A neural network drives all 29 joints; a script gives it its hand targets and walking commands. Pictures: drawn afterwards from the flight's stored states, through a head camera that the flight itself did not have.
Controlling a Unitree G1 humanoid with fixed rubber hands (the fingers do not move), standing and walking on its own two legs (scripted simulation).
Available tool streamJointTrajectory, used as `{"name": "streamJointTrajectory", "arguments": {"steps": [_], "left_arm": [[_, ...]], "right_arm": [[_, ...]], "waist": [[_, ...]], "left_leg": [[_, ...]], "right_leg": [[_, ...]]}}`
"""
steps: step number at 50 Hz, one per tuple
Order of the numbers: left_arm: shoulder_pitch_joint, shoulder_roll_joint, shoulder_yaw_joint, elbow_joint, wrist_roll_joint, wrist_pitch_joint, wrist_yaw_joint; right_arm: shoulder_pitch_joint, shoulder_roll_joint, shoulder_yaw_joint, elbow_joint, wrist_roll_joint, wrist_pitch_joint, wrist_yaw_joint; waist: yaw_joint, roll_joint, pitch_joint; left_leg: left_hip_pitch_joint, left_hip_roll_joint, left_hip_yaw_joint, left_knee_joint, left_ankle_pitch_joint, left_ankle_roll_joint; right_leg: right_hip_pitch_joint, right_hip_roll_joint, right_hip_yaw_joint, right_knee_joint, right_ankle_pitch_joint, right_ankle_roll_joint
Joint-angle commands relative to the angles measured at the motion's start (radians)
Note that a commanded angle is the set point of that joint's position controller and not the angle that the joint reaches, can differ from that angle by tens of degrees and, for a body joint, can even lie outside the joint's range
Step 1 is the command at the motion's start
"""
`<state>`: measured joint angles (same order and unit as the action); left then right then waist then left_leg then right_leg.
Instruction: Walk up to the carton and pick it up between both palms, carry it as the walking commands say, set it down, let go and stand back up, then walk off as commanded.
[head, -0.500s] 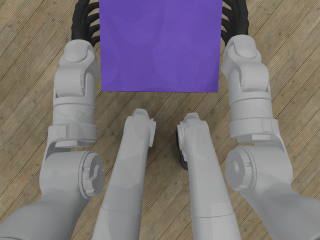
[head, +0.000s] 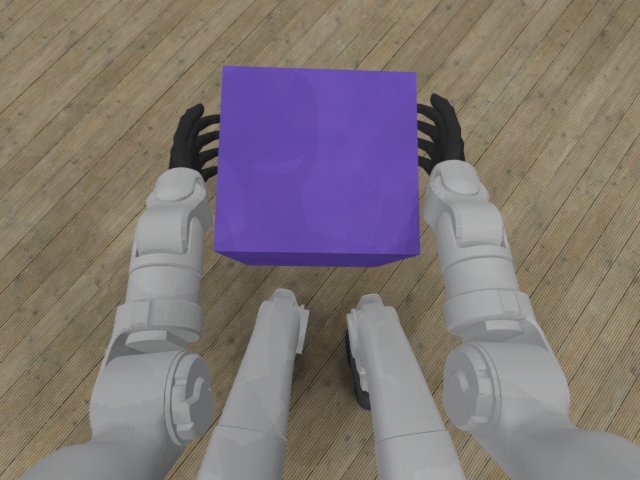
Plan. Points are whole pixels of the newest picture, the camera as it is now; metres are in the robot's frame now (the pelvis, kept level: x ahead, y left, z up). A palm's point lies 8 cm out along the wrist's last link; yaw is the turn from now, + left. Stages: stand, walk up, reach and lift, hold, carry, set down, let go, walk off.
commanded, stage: reach and lift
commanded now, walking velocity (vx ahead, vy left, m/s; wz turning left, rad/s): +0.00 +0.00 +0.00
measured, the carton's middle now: (315, 188) +0.44 +0.03 -0.12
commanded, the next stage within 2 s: none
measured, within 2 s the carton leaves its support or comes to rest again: neither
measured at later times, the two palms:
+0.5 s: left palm (173, 137) +0.43 +0.16 +0.05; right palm (496, 131) +0.45 -0.14 +0.05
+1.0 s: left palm (139, 118) +0.41 +0.16 +0.13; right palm (557, 116) +0.42 -0.14 +0.13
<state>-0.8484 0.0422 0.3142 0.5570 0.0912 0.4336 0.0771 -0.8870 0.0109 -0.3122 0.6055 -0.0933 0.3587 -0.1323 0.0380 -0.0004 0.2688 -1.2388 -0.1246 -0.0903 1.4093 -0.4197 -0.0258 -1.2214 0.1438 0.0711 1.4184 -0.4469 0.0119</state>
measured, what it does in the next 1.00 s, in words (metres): rises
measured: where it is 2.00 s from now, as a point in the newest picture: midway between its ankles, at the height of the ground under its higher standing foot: (321, 377)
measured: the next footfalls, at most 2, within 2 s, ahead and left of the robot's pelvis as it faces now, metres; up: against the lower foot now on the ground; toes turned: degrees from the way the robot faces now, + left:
none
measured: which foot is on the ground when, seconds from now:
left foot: down 0.00-1.00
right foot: down 0.00-1.00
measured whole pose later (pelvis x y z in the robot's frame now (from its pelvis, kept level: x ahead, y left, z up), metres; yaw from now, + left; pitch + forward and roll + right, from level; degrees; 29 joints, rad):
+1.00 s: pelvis +0.12 +0.00 +0.16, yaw -1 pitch +8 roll +1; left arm -0.25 -0.13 0.26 0.47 0.21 0.41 0.04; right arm -0.28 0.15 -0.29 0.52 -0.21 0.34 -0.04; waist 0.02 -0.01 -0.09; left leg -0.44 -0.08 -0.12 0.53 -0.23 0.01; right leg -0.44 0.09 0.15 0.56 -0.26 -0.02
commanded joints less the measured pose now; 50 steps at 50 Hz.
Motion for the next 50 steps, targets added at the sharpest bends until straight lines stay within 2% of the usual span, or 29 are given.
{"name": "streamJointTrajectory", "arguments": {"steps": [1, 4, 5, 6, 7, 8, 9, 11, 14, 15, 16, 17, 19, 20, 22, 24, 26, 27, 28, 31, 35, 36, 37, 40, 41, 42, 47, 48, 50], "left_arm": [[-0.767, -1.118, -0.554, -0.062, -0.163, -0.097, -0.252], [-0.657, -1.159, -0.467, 0.115, -0.084, -0.104, -0.252], [-0.668, -1.141, -0.419, 0.152, -0.07, -0.116, -0.25], [-0.622, -1.224, -0.472, 0.109, -0.061, -0.12, -0.243], [-0.634, -1.191, -0.426, 0.088, -0.067, -0.118, -0.24], [-0.624, -1.154, -0.385, 0.1, -0.017, -0.108, -0.247], [-0.586, -1.131, -0.315, 0.137, 0.013, -0.115, -0.251], [-0.497, -1.079, -0.267, 0.132, 0.064, -0.105, -0.258], [-0.522, -1.101, -0.322, 0.051, 0.02, -0.129, -0.269], [-0.498, -1.116, -0.366, 0.06, 0.003, -0.126, -0.269], [-0.477, -1.107, -0.34, 0.026, 0.037, -0.139, -0.274], [-0.472, -1.1, -0.391, 0.013, 0.016, -0.137, -0.279], [-0.403, -1.16, -0.449, 0.021, -0.01, -0.148, -0.281], [-0.387, -1.082, -0.418, 0.003, 0.019, -0.165, -0.278], [-0.365, -1.134, -0.577, -0.116, -0.075, -0.192, -0.275], [-0.215, -1.148, -0.633, -0.12, -0.083, -0.203, -0.266], [-0.137, -1.158, -0.639, -0.137, -0.076, -0.207, -0.269], [-0.108, -1.101, -0.625, -0.124, -0.07, -0.191, -0.272], [-0.08, -1.139, -0.67, -0.166, -0.067, -0.172, -0.277], [-0.112, -1.048, -0.644, -0.146, -0.061, -0.173, -0.287], [0.082, -0.99, -0.623, -0.131, -0.049, -0.178, -0.289], [0.104, -1.068, -0.687, -0.132, -0.098, -0.167, -0.287], [0.093, -1.057, -0.65, -0.164, -0.087, -0.184, -0.287], [0.057, -1.076, -0.654, -0.178, -0.075, -0.136, -0.29], [0.071, -1.056, -0.611, -0.118, -0.028, -0.107, -0.288], [0.05, -1.055, -0.641, -0.17, -0.068, -0.131, -0.283], [-0.05, -1.097, -0.644, -0.202, -0.029, -0.078, -0.264], [-0.006, -1.156, -0.658, -0.201, -0.054, -0.069, -0.272], [-0.057, -1.13, -0.647, -0.198, -0.066, -0.047, -0.275]], "right_arm": [[-0.501, 1.2, 0.52, 0.114, 0.095, 0.008, 0.249], [-0.555, 1.2, 0.455, 0.148, 0.073, -0.034, 0.259], [-0.603, 1.196, 0.461, 0.117, 0.056, -0.044, 0.266], [-0.627, 1.218, 0.478, 0.03, 0.083, -0.061, 0.281], [-0.505, 1.171, 0.374, 0.203, 0.008, -0.032, 0.29], [-0.444, 1.154, 0.317, 0.248, 0.0, -0.03, 0.301], [-0.395, 1.167, 0.289, 0.298, -0.069, -0.015, 0.303], [-0.303, 1.128, 0.181, 0.363, -0.116, -0.002, 0.315], [-0.303, 1.121, 0.233, 0.276, -0.11, -0.028, 0.325], [-0.241, 1.1, 0.208, 0.293, -0.086, -0.033, 0.325], [-0.329, 1.163, 0.296, 0.181, -0.062, -0.046, 0.336], [-0.218, 1.139, 0.282, 0.248, -0.102, -0.04, 0.328], [-0.166, 1.13, 0.313, 0.18, -0.083, -0.065, 0.314], [-0.1, 1.19, 0.342, 0.229, -0.096, -0.055, 0.313], [-0.069, 1.175, 0.434, 0.109, -0.033, -0.085, 0.313], [-0.111, 1.234, 0.627, -0.069, 0.06, -0.118, 0.302], [-0.047, 1.247, 0.682, -0.092, 0.06, -0.117, 0.287], [0.038, 1.207, 0.664, -0.067, 0.026, -0.103, 0.284], [0.106, 1.175, 0.623, -0.004, 0.003, -0.092, 0.282], [0.2, 1.137, 0.511, 0.066, -0.054, -0.072, 0.272], [0.228, 1.148, 0.631, -0.086, 0.007, -0.087, 0.255], [0.232, 1.135, 0.64, -0.14, 0.036, -0.095, 0.264], [0.196, 1.175, 0.651, -0.113, 0.052, -0.087, 0.271], [0.272, 1.171, 0.575, -0.039, -0.007, -0.045, 0.276], [0.26, 1.123, 0.493, 0.013, -0.037, -0.031, 0.291], [0.244, 1.135, 0.578, -0.06, -0.02, -0.046, 0.294], [0.168, 1.076, 0.506, -0.021, -0.035, 0.001, 0.334], [0.098, 1.093, 0.573, -0.144, 0.01, -0.007, 0.337], [0.087, 1.101, 0.589, -0.099, -0.001, 0.032, 0.346]], "waist": [[-0.038, -0.049, -1.325], [0.012, 0.032, -1.118], [0.054, -0.041, -0.996], [0.065, 0.05, -1.089], [-0.015, -0.034, -0.991], [0.04, 0.029, -0.893], [0.015, -0.083, -0.88], [0.021, -0.018, -0.778], [0.021, -0.031, -0.849], [-0.042, 0.063, -0.862], [0.036, 0.03, -0.958], [-0.021, 0.012, -1.001], [-0.029, 0.059, -1.029], [0.03, 0.014, -1.007], [-0.01, -0.013, -1.188], [0.068, 0.005, -1.279], [0.068, -0.048, -1.27], [0.013, -0.121, -1.276], [-0.002, -0.029, -1.127], [-0.062, -0.065, -0.932], [0.045, -0.056, -0.964], [-0.022, -0.066, -0.966], [0.047, -0.062, -0.917], [-0.015, -0.043, -0.807], [-0.025, 0.065, -0.68], [0.005, -0.021, -0.779], [-0.025, 0.069, -0.753], [0.025, 0.068, -0.793], [0.001, -0.037, -0.765]], "left_leg": [[0.481, -0.005, 0.06, -0.279, 0.025, 0.038], [0.436, 0.0, 0.064, -0.31, 0.025, 0.031], [0.391, 0.008, 0.046, -0.35, -0.04, 0.036], [0.513, 0.005, 0.055, -0.391, 0.017, 0.021], [0.466, 0.009, 0.045, -0.397, -0.027, 0.02], [0.474, 0.02, 0.038, -0.453, -0.08, 0.026], [0.464, 0.027, 0.032, -0.47, -0.061, 0.02], [0.477, 0.015, 0.04, -0.548, -0.093, 0.019], [0.546, 0.026, 0.038, -0.554, 0.088, 0.015], [0.617, 0.031, 0.051, -0.546, 0.098, 0.019], [0.631, 0.015, 0.051, -0.561, 0.105, 0.015], [0.652, 0.019, 0.033, -0.554, 0.191, 0.007], [0.716, 0.019, 0.026, -0.564, 0.321, 0.013], [0.669, 0.019, 0.026, -0.576, 0.336, 0.01], [0.748, 0.002, 0.02, -0.557, 0.504, 0.008], [0.776, 0.003, 0.02, -0.556, 0.608, 0.007], [0.804, 0.003, 0.01, -0.611, 0.615, 0.01], [0.822, -0.007, 0.03, -0.608, 0.596, 0.011], [0.831, 0.01, 0.004, -0.652, 0.572, 0.003], [0.806, 0.029, -0.014, -0.717, 0.53, 0.015], [0.809, 0.008, 0.01, -0.767, 0.617, 0.015], [0.903, 0.024, -0.019, -0.779, 0.719, 0.022], [0.851, 0.013, 0.0, -0.78, 0.655, 0.013], [0.947, 0.043, -0.025, -0.857, 0.676, 0.011], [0.934, 0.036, -0.014, -0.866, 0.55, 0.006], [0.964, 0.045, -0.021, -0.86, 0.549, -0.003], [1.117, 0.049, -0.019, -0.905, 0.617, 0.001], [1.114, 0.045, -0.017, -0.898, 0.586, -0.003], [1.124, 0.054, -0.02, -0.936, 0.52, 0.013]], "right_leg": [[0.431, 0.008, -0.014, -0.311, 0.037, -0.014], [0.35, -0.003, 0.006, -0.32, 0.022, -0.016], [0.292, -0.004, -0.013, -0.341, -0.062, -0.015], [0.31, 0.007, -0.016, -0.356, -0.017, -0.021], [0.318, 0.002, -0.008, -0.409, -0.051, -0.02], [0.313, -0.012, -0.017, -0.419, -0.081, -0.03], [0.332, -0.003, -0.006, -0.449, -0.056, -0.023], [0.319, -0.008, -0.019, -0.504, -0.09, -0.026], [0.407, -0.015, 0.015, -0.548, 0.07, -0.034], [0.405, -0.024, 0.004, -0.539, 0.083, -0.041], [0.435, -0.011, 0.003, -0.542, 0.085, -0.041], [0.502, -0.015, 0.021, -0.557, 0.177, -0.034], [0.562, -0.025, 0.019, -0.573, 0.308, -0.036], [0.569, -0.029, 0.049, -0.579, 0.308, -0.036], [0.656, -0.022, 0.039, -0.564, 0.51, -0.011], [0.738, -0.054, 0.089, -0.552, 0.667, 0.01], [0.847, -0.059, 0.084, -0.588, 0.731, 0.032], [0.868, -0.058, 0.075, -0.615, 0.735, 0.041], [0.83, -0.065, 0.065, -0.642, 0.648, 0.028], [0.816, -0.068, 0.065, -0.714, 0.687, 0.021], [1.011, -0.102, 0.107, -0.747, 1.0, 0.047], [0.976, -0.087, 0.1, -0.75, 0.984, 0.035], [1.009, -0.105, 0.11, -0.769, 0.971, 0.04], [0.954, -0.086, 0.076, -0.823, 0.803, 0.024], [0.908, -0.089, 0.074, -0.856, 0.67, 0.001], [0.986, -0.115, 0.106, -0.864, 0.806, 0.007], [0.874, -0.053, 0.049, -0.887, 0.553, -0.012], [0.961, -0.057, 0.051, -0.9, 0.549, -0.027], [0.978, -0.049, 0.039, -0.911, 0.49, -0.011]]}}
